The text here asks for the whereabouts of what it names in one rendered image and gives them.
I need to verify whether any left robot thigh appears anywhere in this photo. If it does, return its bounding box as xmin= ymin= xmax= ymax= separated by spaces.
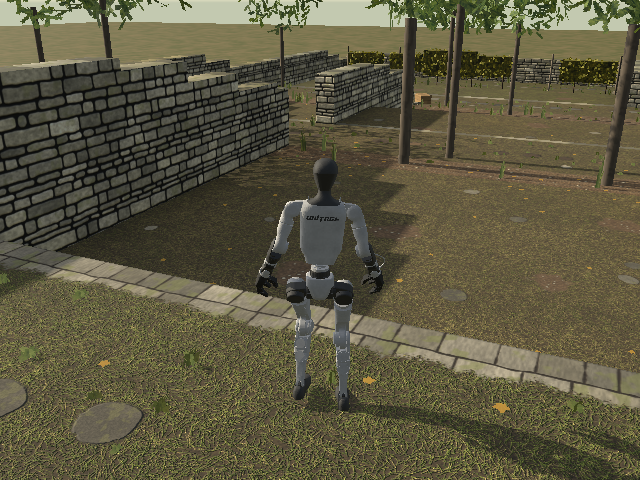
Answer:
xmin=286 ymin=277 xmax=314 ymax=336

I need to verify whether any left robot hand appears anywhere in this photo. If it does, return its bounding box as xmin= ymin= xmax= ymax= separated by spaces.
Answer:
xmin=255 ymin=272 xmax=278 ymax=297

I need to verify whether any right robot upper arm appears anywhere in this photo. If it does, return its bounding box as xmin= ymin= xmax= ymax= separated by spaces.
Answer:
xmin=344 ymin=202 xmax=371 ymax=258

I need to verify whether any left robot upper arm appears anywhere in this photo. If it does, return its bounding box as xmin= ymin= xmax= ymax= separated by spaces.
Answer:
xmin=272 ymin=200 xmax=303 ymax=254

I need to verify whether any robot right forearm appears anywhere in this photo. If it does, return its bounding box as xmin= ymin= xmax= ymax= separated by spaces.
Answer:
xmin=361 ymin=242 xmax=381 ymax=278

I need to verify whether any right robot hand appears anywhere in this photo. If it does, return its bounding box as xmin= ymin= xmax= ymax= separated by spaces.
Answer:
xmin=361 ymin=271 xmax=384 ymax=294

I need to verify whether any robot left forearm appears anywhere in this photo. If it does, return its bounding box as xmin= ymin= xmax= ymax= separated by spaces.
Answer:
xmin=259 ymin=238 xmax=282 ymax=278

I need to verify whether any robot left foot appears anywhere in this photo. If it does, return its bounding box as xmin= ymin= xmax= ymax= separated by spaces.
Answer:
xmin=293 ymin=373 xmax=311 ymax=400

